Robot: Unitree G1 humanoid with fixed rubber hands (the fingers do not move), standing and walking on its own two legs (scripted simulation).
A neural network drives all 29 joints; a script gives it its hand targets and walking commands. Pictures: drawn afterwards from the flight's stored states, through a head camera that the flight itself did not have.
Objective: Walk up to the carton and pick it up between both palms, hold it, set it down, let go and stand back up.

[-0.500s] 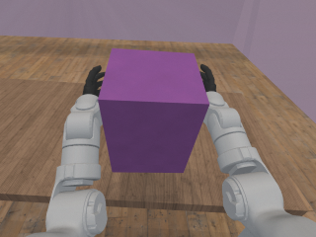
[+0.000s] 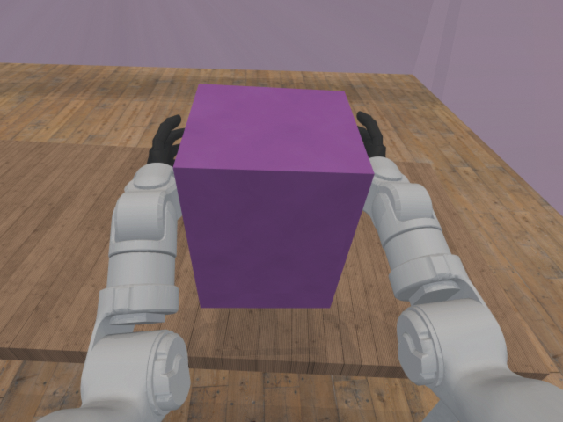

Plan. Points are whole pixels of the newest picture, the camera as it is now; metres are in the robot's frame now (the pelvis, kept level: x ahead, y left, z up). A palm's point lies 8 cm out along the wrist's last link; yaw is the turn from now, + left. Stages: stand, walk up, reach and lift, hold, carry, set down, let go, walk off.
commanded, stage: hold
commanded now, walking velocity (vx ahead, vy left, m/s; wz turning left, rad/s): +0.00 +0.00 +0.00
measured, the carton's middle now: (269, 204) +0.36 +0.02 +0.18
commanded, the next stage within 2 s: none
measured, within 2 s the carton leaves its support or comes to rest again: neither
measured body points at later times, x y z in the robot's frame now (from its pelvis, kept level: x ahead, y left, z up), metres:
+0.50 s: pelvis -0.01 +0.00 +0.00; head -0.07 +0.01 +0.45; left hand +0.37 +0.16 +0.24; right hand +0.39 -0.13 +0.25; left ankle +0.02 +0.13 -0.75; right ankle +0.02 -0.12 -0.75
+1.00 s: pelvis +0.00 +0.00 +0.00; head -0.07 +0.01 +0.44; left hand +0.37 +0.15 +0.26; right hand +0.39 -0.13 +0.26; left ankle +0.02 +0.13 -0.75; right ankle +0.02 -0.12 -0.75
